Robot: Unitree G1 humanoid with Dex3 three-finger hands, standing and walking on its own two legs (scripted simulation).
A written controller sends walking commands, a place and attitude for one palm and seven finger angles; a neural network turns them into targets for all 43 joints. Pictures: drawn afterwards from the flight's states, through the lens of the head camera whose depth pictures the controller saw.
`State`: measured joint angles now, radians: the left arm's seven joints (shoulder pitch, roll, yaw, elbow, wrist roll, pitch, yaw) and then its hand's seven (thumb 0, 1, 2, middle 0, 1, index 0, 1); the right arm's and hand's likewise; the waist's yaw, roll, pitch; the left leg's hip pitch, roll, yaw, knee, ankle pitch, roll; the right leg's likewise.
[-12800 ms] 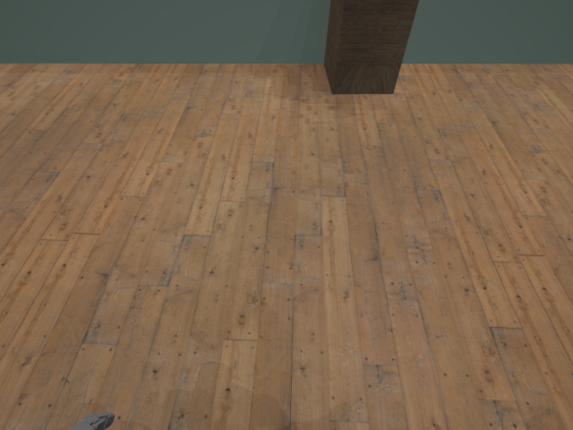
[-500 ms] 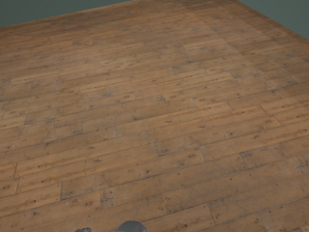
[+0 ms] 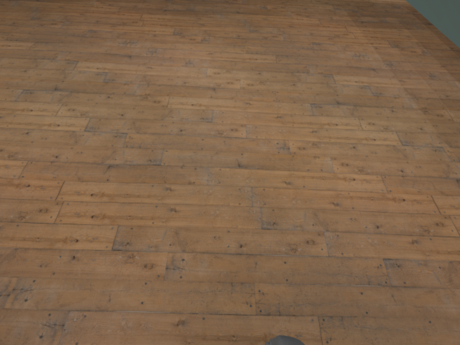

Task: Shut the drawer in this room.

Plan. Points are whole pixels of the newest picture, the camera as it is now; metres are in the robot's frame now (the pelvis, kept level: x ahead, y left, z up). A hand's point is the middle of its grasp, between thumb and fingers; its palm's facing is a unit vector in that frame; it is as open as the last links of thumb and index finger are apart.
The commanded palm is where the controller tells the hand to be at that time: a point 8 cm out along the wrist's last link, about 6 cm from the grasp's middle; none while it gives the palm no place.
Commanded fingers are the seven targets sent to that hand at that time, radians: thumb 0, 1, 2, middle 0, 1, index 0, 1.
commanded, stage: turn or walk to find it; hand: left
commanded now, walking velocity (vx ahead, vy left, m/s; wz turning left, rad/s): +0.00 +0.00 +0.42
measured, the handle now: out of the picture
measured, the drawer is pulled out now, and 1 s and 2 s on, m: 0.24 0.24 0.24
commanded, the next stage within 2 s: stand and wait in 1.82 s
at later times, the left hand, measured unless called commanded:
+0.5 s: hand out of the picture +0.00 +0.15 -0.15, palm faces +0.25 -0.93 -0.26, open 7.3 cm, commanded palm none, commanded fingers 0.00 0.90 0.90 -0.20 -0.30 -0.20 -0.30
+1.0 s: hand out of the picture -0.06 +0.19 -0.16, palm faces +0.46 -0.85 -0.26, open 7.4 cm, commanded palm none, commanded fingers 0.00 0.90 0.90 -0.20 -0.30 -0.20 -0.30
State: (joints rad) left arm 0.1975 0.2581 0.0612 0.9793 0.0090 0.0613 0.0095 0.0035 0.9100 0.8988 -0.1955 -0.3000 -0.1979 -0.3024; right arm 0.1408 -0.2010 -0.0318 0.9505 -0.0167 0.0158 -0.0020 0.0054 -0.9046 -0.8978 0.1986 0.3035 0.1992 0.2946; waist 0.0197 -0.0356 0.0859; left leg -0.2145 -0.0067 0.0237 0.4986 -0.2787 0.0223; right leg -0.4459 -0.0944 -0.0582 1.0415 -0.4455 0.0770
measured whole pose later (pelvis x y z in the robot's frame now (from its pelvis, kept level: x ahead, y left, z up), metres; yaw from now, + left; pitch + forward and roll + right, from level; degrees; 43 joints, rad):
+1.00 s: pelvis -0.05 -0.04 +0.00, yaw +26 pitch -1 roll +0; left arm 0.17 0.23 0.05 0.95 0.01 0.05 0.01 0.00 0.91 0.90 -0.20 -0.30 -0.20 -0.30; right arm 0.16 -0.20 -0.04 0.95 -0.02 0.03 0.01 0.01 -0.90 -0.90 0.20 0.30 0.20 0.29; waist 0.00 0.00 0.07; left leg -0.25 -0.02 -0.02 0.49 -0.23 0.01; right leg -0.37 -0.07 -0.04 0.84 -0.45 0.07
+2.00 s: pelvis -0.07 -0.09 +0.00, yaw +50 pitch -1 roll +1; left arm 0.17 0.18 0.02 0.94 0.01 0.00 0.02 0.00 0.91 0.90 -0.20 -0.30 -0.20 -0.30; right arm 0.19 -0.22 -0.06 0.99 -0.01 0.05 0.00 0.01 -0.90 -0.90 0.20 0.30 0.20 0.29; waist -0.01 0.05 0.06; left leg -0.34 -0.04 -0.06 0.72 -0.43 -0.02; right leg -0.25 -0.04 -0.09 0.58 -0.32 -0.03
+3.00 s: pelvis -0.11 -0.09 +0.00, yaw +51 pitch -2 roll +0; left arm 0.26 0.15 0.01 1.13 0.01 0.02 0.03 0.00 0.91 0.90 -0.20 -0.30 -0.20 -0.30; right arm 0.33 -0.11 0.00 1.15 -0.01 0.00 -0.02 0.01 -0.91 -0.90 0.20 0.30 0.20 0.29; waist 0.00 -0.01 0.05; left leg -0.15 -0.01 0.05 0.44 -0.26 0.02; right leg -0.21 -0.08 -0.10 0.46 -0.22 0.02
